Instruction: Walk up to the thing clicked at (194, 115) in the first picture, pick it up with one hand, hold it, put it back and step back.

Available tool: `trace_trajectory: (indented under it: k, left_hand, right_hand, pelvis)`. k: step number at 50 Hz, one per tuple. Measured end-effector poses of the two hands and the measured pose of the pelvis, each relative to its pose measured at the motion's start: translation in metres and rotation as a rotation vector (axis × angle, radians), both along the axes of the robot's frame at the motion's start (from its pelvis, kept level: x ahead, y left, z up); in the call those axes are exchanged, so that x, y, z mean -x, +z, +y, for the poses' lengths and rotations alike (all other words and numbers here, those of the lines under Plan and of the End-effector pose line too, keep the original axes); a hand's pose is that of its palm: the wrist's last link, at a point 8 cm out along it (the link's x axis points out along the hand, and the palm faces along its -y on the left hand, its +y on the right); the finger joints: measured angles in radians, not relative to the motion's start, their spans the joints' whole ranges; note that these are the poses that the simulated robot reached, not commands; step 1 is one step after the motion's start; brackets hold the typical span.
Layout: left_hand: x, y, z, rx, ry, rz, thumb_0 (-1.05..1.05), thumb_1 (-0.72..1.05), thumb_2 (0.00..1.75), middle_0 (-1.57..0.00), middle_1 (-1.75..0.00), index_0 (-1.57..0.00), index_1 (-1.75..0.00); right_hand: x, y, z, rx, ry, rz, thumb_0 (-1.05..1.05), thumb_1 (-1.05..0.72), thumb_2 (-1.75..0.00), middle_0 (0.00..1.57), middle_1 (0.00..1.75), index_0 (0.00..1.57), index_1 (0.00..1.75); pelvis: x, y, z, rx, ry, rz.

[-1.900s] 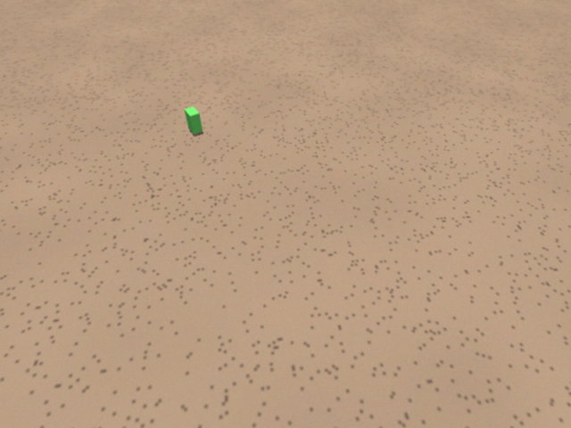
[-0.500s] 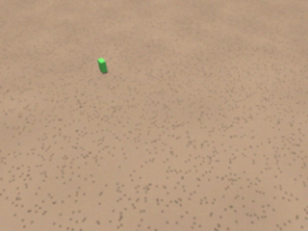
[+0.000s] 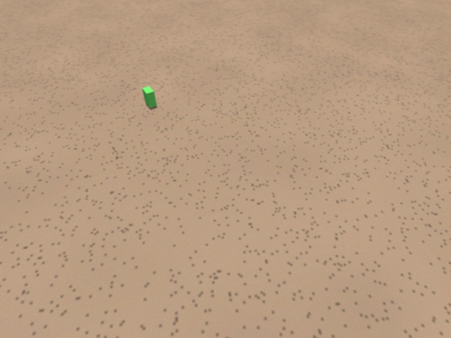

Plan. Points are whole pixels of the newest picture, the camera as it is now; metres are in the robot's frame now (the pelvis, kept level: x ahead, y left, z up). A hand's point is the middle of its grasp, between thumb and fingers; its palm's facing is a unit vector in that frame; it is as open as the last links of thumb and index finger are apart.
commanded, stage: stand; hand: left
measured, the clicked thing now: (149, 97) +1.90 +0.54 -0.72
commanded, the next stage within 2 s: walk up in 0.52 s
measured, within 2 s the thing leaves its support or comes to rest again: neither
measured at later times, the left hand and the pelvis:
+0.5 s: hand out of the picture +0.07 +0.26 -0.16, palm faces -0.03 -0.94 -0.35, open 7.4 cm; pelvis +0.00 +0.00 +0.00, yaw +0 degrees
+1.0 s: hand out of the picture +0.15 +0.40 -0.17, palm faces +0.07 -0.92 -0.38, open 7.4 cm; pelvis +0.13 +0.10 -0.02, yaw +6 degrees
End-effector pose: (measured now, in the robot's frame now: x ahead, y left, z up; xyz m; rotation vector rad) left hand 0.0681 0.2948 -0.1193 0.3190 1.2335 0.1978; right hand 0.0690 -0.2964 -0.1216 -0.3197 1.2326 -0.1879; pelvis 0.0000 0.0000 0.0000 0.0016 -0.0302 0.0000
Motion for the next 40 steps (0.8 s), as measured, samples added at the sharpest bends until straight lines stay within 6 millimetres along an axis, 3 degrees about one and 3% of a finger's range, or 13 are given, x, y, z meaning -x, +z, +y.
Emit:
trace_trajectory:
  k: [29, 34, 40]
  left_hand:
    - [0.001, 0.001, 0.009, 0.014, 0.008, -0.024, 0.01, 0.90, 0.90, -0.21, -0.30, -0.20, -0.30]
    - [0.009, 0.005, 0.035, -0.014, 0.059, -0.092, 0.01, 0.90, 0.90, -0.21, -0.30, -0.21, -0.30]
    - [0.021, 0.004, 0.085, -0.051, 0.117, -0.017, 0.01, 0.90, 0.90, -0.21, -0.30, -0.21, -0.30]
  right_hand:
    - [0.001, -0.001, -0.001, -0.018, 0.003, -0.008, 0.00, -0.90, -0.90, 0.21, 0.30, 0.20, 0.30]
    - [-0.025, 0.001, -0.008, 0.013, 0.069, 0.001, 0.01, -0.90, -0.90, 0.21, 0.30, 0.20, 0.30]
    - [-0.096, 0.020, 0.011, 0.040, 0.137, -0.073, 0.01, -0.90, -0.90, 0.21, 0.30, 0.20, 0.30]
  pelvis:
    - [-0.004, -0.003, 0.003, 0.002, 0.013, 0.010]
    - [-0.018, -0.010, 0.012, 0.018, 0.058, 0.018]
    - [-0.054, -0.012, 0.040, 0.028, 0.095, 0.008]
